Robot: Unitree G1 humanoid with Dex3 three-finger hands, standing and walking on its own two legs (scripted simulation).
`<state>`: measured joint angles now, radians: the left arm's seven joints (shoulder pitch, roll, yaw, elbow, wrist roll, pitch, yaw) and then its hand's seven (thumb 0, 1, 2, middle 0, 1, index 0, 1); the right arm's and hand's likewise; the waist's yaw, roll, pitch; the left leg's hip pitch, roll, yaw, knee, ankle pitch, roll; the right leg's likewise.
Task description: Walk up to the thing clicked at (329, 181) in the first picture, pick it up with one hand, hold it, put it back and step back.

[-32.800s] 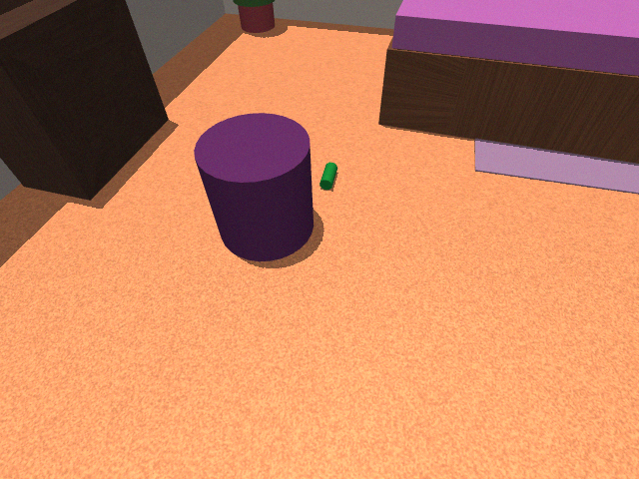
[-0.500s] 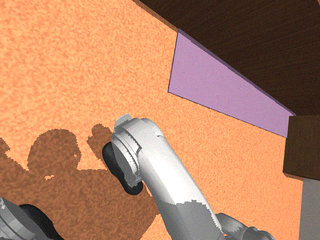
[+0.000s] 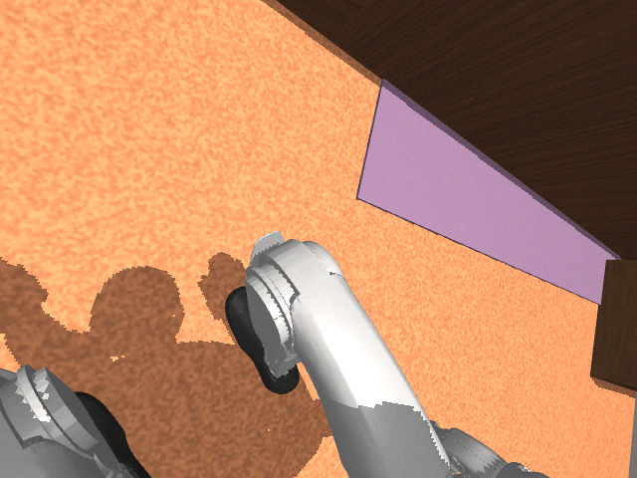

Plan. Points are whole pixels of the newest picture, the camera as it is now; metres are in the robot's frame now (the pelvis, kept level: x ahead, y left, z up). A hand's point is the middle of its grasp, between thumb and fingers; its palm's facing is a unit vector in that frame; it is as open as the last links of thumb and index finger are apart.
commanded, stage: settle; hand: left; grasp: from above
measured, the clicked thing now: out of the picture +0.50 +0.35 -0.28
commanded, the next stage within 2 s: lift in 0.36 s
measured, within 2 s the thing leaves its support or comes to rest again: neither
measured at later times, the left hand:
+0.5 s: hand out of the picture +0.48 +0.35 -0.18, palm faces -0.14 -0.40 -0.91, open 9.2 cm
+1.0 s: hand out of the picture +0.44 +0.35 -0.06, palm faces -0.11 -0.41 -0.91, open 8.9 cm
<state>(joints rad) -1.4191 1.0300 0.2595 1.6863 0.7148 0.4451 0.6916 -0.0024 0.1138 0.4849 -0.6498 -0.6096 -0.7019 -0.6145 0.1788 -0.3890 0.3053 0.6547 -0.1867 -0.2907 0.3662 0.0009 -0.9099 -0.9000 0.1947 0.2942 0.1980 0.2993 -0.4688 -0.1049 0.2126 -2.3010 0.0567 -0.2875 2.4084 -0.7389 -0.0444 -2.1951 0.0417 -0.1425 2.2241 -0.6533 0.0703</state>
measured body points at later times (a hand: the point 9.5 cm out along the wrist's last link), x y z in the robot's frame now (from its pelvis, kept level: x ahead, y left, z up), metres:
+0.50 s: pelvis +0.00 -0.01 +0.00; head +0.29 +0.08 +0.33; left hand +0.49 +0.37 -0.13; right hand +0.00 -0.26 -0.07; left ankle +0.05 +0.14 -0.31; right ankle +0.12 -0.13 -0.31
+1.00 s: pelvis +0.00 -0.01 +0.04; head +0.23 +0.04 +0.42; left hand +0.44 +0.37 -0.01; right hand +0.05 -0.28 -0.09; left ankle +0.05 +0.14 -0.31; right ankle +0.12 -0.13 -0.31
